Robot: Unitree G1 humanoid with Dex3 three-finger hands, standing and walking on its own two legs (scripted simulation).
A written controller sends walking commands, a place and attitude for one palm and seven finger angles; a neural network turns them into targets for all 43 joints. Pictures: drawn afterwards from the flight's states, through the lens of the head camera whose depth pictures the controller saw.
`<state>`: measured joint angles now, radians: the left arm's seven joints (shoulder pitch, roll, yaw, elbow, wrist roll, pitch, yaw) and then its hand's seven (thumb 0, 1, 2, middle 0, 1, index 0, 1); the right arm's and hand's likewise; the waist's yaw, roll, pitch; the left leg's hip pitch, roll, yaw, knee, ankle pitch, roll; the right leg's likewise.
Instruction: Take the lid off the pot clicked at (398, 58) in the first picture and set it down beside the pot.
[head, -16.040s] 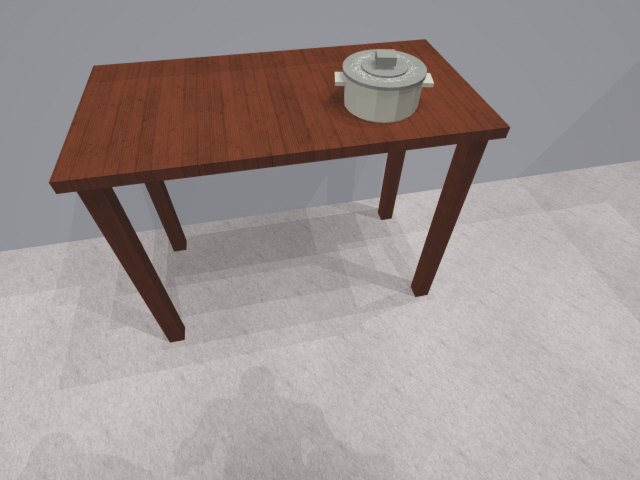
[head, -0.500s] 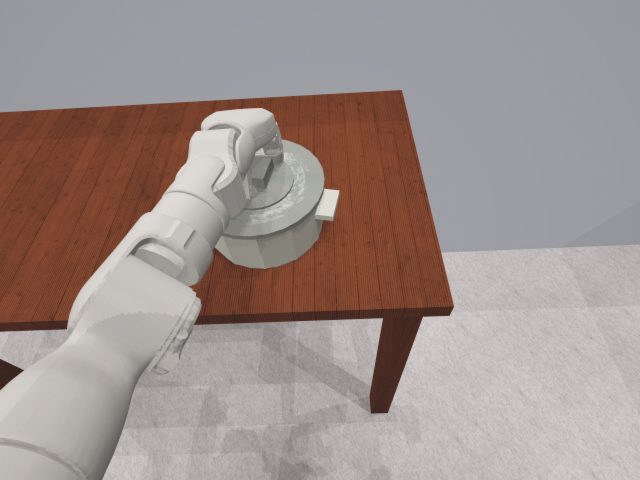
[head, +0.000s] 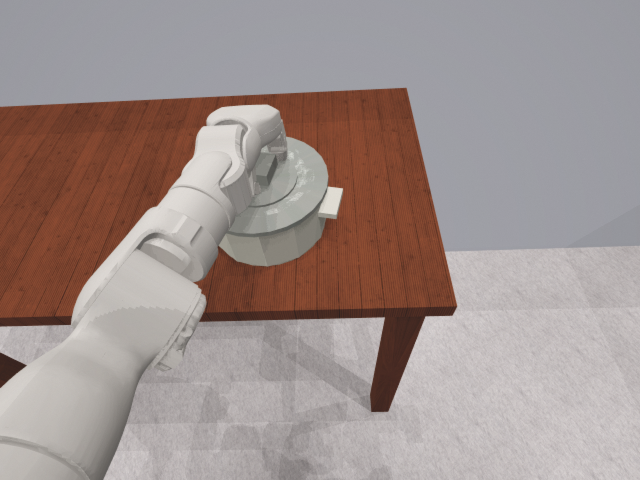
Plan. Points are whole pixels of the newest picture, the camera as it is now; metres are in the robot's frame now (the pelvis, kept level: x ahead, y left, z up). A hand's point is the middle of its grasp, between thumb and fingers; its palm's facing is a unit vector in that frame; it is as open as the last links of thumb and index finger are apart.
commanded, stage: lower the open fingers around the knob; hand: left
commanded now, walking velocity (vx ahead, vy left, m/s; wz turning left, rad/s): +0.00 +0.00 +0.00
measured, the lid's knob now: (257, 168) +0.51 +0.07 +0.09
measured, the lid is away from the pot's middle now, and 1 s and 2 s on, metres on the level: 0.00 0.01 0.01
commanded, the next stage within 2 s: close the fingers and squeeze the knob in 0.30 s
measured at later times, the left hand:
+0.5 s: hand (255, 172) +0.48 +0.07 +0.12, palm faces -0.38 -0.01 -0.93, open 10.1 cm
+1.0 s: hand (260, 170) +0.49 +0.06 +0.11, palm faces -0.38 -0.01 -0.92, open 8.6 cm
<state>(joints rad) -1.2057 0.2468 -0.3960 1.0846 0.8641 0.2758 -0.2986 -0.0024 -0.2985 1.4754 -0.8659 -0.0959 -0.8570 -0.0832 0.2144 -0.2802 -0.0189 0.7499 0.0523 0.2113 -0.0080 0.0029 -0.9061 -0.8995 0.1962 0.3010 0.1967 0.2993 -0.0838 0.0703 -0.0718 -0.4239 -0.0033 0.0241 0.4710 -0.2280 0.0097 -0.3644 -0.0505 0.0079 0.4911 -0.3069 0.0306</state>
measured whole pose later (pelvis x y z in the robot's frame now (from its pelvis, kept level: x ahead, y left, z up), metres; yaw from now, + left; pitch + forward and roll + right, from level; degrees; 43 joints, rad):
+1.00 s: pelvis +0.00 +0.00 +0.00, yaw +0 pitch +11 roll +1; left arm -1.18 0.24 -0.37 1.06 0.87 0.28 -0.28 0.00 0.09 0.93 -0.51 -0.95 -0.57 -0.98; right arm 0.21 -0.27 -0.02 0.74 0.05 0.22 -0.01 0.00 -0.91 -0.90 0.20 0.30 0.20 0.30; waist -0.09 0.07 -0.07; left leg -0.42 0.00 0.03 0.46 -0.23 0.01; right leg -0.36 -0.05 0.01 0.48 -0.30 0.03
